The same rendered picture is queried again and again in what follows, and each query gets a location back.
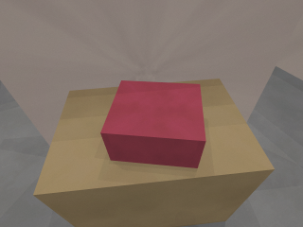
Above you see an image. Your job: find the carton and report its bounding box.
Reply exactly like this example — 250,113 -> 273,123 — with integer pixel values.
100,80 -> 206,168

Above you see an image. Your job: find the pedestal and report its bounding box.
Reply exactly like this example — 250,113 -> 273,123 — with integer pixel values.
33,79 -> 275,227

